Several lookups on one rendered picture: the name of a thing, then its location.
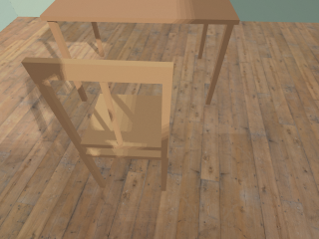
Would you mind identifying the chair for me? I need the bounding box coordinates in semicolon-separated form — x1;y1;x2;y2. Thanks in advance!
21;57;173;191

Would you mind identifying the table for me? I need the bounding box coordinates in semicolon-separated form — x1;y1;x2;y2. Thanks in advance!
40;0;240;105

